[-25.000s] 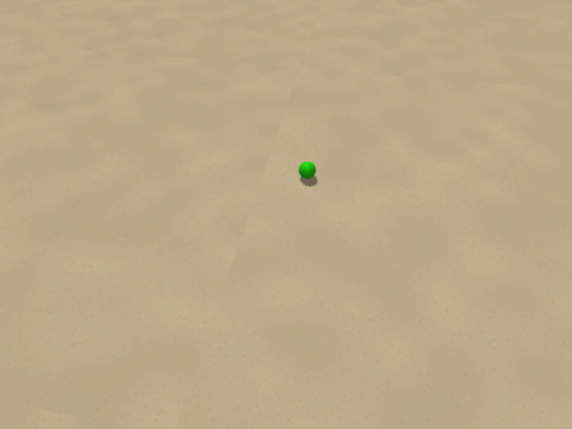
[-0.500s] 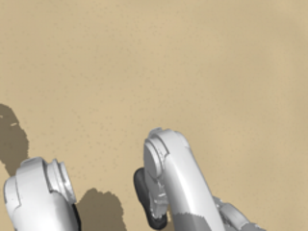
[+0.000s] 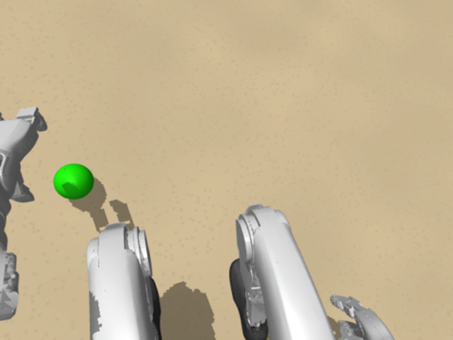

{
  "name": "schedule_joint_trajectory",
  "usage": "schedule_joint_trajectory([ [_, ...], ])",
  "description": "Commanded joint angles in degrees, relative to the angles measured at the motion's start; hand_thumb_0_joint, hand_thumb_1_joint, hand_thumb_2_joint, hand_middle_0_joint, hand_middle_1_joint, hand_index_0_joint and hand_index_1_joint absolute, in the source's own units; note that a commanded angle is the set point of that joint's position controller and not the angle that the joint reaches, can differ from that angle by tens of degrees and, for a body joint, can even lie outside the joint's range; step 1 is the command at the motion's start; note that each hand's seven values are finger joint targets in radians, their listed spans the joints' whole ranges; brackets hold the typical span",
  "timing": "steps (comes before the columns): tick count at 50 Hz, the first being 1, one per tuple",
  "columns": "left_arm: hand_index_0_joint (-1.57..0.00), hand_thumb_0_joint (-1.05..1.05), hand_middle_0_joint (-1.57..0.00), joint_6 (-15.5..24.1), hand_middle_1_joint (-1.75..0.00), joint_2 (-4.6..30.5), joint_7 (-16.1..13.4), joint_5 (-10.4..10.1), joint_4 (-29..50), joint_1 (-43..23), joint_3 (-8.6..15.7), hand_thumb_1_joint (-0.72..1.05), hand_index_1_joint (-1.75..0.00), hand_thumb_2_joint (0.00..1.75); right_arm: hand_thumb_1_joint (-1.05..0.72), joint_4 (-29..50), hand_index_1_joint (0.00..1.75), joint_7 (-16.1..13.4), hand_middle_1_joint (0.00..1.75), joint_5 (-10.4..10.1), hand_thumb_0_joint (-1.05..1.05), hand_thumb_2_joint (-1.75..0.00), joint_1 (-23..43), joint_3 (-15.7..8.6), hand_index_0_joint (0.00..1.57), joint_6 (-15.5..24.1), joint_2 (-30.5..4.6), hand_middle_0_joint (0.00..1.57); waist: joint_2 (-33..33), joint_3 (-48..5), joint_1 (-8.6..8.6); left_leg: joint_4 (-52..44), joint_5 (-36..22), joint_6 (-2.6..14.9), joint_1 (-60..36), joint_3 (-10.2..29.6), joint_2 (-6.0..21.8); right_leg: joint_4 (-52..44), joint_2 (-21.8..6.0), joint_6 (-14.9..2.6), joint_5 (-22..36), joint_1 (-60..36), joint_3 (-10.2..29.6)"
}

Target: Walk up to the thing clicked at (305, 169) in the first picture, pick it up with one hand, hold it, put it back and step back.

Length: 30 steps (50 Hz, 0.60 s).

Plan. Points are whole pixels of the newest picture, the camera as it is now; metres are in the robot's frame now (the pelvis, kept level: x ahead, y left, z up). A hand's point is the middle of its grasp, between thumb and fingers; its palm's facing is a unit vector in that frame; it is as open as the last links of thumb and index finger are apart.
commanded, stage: withdraw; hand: left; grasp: from above
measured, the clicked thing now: (74, 181) +0.47 +0.29 -0.34
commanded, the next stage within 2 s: home in 0.30 s
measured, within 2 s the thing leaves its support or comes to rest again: neither
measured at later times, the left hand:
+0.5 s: hand (23, 153) +0.48 +0.33 -0.16, palm faces -0.33 -0.04 -0.94, open 13.8 cm
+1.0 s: hand out of the picture +0.32 +0.28 +0.03, palm faces -0.22 -0.67 -0.71, open 8.0 cm
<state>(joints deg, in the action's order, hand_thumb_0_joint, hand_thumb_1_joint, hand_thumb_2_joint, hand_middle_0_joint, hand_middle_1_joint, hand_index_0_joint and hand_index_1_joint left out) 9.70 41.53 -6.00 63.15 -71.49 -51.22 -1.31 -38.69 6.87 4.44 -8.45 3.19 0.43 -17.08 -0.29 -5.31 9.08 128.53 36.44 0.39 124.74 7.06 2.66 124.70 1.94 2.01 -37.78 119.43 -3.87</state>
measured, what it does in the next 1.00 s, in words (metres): rises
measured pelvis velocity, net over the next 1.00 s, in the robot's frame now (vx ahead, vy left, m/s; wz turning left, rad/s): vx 0.02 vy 0.00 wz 0.07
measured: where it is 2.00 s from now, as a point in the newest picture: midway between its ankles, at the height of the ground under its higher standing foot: (202, 326)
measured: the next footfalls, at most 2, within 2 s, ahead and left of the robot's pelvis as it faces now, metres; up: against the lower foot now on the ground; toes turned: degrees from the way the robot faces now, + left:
none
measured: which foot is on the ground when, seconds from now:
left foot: down 0.00-1.00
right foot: down 0.00-1.00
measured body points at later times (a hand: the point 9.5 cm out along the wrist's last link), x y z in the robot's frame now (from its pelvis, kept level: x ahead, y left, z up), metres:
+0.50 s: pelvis +0.00 +0.00 -0.04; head +0.23 +0.07 +0.34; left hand +0.49 +0.33 -0.11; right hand +0.06 -0.25 -0.16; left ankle +0.09 +0.13 -0.35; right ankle +0.11 -0.13 -0.35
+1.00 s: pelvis +0.02 +0.00 +0.13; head +0.17 +0.05 +0.55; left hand +0.33 +0.31 +0.07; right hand +0.22 -0.25 +0.03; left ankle +0.09 +0.13 -0.35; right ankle +0.11 -0.13 -0.35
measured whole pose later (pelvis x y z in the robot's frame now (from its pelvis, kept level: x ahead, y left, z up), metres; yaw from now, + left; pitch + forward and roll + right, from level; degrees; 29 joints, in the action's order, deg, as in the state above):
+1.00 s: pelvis +0.02 +0.00 +0.13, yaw +4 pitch +30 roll -6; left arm -5.1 26.9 -1.5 28.6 -23.6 -10.5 3.2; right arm -34.2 1.1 -1.2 -5.9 -2.1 0.2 -15.7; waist -0.8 -10.9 2.7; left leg 105.1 35.7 -0.1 99.5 4.8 2.0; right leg 102.1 0.4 1.5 -37.3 94.7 -3.0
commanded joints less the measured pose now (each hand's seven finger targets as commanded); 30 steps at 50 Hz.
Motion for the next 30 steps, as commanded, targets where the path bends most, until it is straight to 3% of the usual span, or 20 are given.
schedule_joint_trajectory([
  [1,-0.07,0.0,-0.07,4.9,-1.01,15.0,-3.5,2.6,4.0,-16.5,3.7,-0.55,-1.02,1.02,-0.91,0.7,0.3,-1.9,0.3,0.5,0.0,-0.9,-8.5,-2.3,0.2,0.2,-11.8,0.2,-6.9,-26.6,2.18,-10.4,-2.0,1.46,-18.5,-4.1,-2.1,-12.8,1.6,-4.56,4.2,-12.8,-3.0],
  [4,-0.07,0.0,-0.07,7.5,-1.01,17.0,-8.0,5.9,3.9,-21.7,4.4,-0.55,-1.01,1.01,-0.9,0.7,0.3,-1.9,0.3,1.5,0.0,-0.9,-6.9,-1.6,0.2,0.0,-12.2,0.2,-15.2,-28.8,2.1,-11.9,0.6,0.51,-22.7,-2.7,-1.8,-9.5,1.5,-4.83,2.6,-7.9,-4.1],
  [6,-0.07,0.0,-0.07,7.8,-1.01,16.4,-11.2,8.3,0.2,-22.2,4.3,-0.54,-1.01,1.01,-0.9,0.1,0.3,-1.6,0.3,2.3,0.0,-0.9,-6.8,-1.4,0.2,-0.1,-12.6,0.2,-16.6,-28.7,3.16,-11.3,0.5,0.16,-23.9,-2.5,-1.9,-8.1,1.4,-4.87,2.9,-5.8,-4.8],
  [9,-0.07,0.0,-0.07,7.8,-1.01,18.1,-15.4,10.0,-1.9,-25.4,5.8,-0.53,-1.01,1.0,-0.9,-0.6,0.3,-1.4,0.3,3.4,0.0,-0.9,-8.1,-1.0,0.2,0.2,-13.0,0.2,-18.9,-30.9,4.26,-9.6,-2.2,-0.06,-25.4,-3.3,-2.2,-7.4,1.2,-4.76,4.8,-5.9,-5.2],
  [13,-0.08,0.0,-0.07,6.3,-1.0,21.6,-19.6,11.0,-1.8,-25.3,9.1,-0.52,-1.0,0.99,-0.9,-1.6,0.3,-1.1,0.3,4.5,0.0,-0.9,-9.4,-1.8,0.2,1.3,-14.1,0.2,-22.8,-35.8,3.59,-9.0,-3.4,-0.36,-28.5,-3.1,-2.2,-5.5,0.7,-4.56,6.0,-5.0,-6.1],
  [17,-0.09,0.0,-0.08,3.4,-0.98,24.3,-21.3,10.0,5.6,-27.1,11.6,-0.51,-0.98,0.97,-0.9,-1.4,0.3,-1.0,0.3,4.4,0.0,-0.9,-9.8,-3.5,0.2,2.2,-14.1,0.2,-28.2,-43.8,2.56,-9.5,-4.1,-0.63,-32.8,-3.3,-1.9,-4.4,0.4,-4.89,6.9,-5.1,-5.7],
  [19,-0.09,0.0,-0.09,1.5,-0.98,23.7,-20.6,8.8,7.4,-26.9,11.2,-0.51,-0.97,0.97,-0.9,-1.7,0.3,-1.0,0.3,3.8,0.0,-0.9,-10.5,-4.0,0.2,2.5,-13.5,0.2,-26.7,-45.5,2.61,-9.4,-4.9,-0.22,-32.7,-3.9,-1.8,-5.9,0.6,-4.88,7.7,-6.5,-5.0],
  [20,-0.17,0.0,-0.17,0.7,-0.9,23.9,-20.1,8.1,7.4,-26.0,11.6,-0.43,-0.89,0.89,-0.88,-1.8,0.3,-1.1,0.3,3.6,0.0,-0.89,-11.3,-4.4,0.2,2.5,-13.6,0.2,-25.5,-44.8,2.47,-9.8,-4.7,0.05,-31.8,-4.3,-2.0,-7.1,0.5,-4.67,7.6,-7.4,-4.7],
  [22,-0.22,0.0,-0.25,-0.8,-0.74,21.4,-17.9,5.6,6.6,-23.1,10.4,-0.27,-0.73,0.92,-0.88,-2.0,0.3,-1.0,0.3,3.0,0.0,-0.89,-12.6,-4.8,0.2,2.6,-12.8,0.2,-21.9,-44.7,2.26,-9.9,-5.3,0.64,-30.4,-4.9,-2.0,-9.3,0.8,-4.43,8.4,-10.0,-4.2],
  [23,-0.15,0.0,-0.17,-1.6,-0.82,20.2,-16.5,4.6,6.5,-22.3,9.6,-0.35,-0.81,0.92,-0.9,-2.4,0.3,-1.0,0.3,2.7,0.0,-0.9,-13.6,-5.0,0.2,2.4,-12.4,0.2,-20.2,-45.2,2.35,-10.3,-5.8,0.86,-29.8,-4.8,-1.9,-10.3,1.0,-4.38,8.8,-12.1,-4.0],
  [24,-0.21,0.0,-0.23,-2.3,-0.74,19.2,-15.0,3.3,4.7,-20.2,9.4,-0.3,-0.73,0.84,-0.88,-2.5,0.3,-1.0,0.3,2.3,0.0,-0.9,-14.0,-5.4,0.2,2.3,-12.5,0.2,-18.0,-42.5,2.23,-10.9,-5.1,1.11,-28.4,-4.6,-2.1,-10.7,0.9,-4.23,8.2,-11.3,-4.1],
  [26,-0.21,0.0,-0.23,-3.4,-0.61,15.3,-11.0,0.4,6.5,-15.0,7.6,-0.2,-0.63,0.86,-0.89,-1.8,0.3,-0.8,0.3,1.5,0.0,-0.9,-14.5,-5.9,0.2,1.7,-11.7,0.2,-15.6,-42.7,1.07,-12.6,-6.2,1.19,-28.9,-4.4,-2.2,-12.1,1.1,-4.22,8.7,-14.5,-4.0],
  [30,-0.19,0.0,-0.21,-4.9,-0.48,12.8,-3.4,-5.9,15.6,-3.6,7.5,0.07,-0.49,0.81,-0.89,1.2,0.3,-0.7,0.3,-0.9,0.0,-0.9,-14.4,-7.1,0.2,0.1,-11.1,0.2,-11.2,-44.0,-1.78,-16.2,-9.7,1.62,-30.2,-4.6,-2.1,-15.7,1.2,-3.78,11.8,-23.0,-3.0],
])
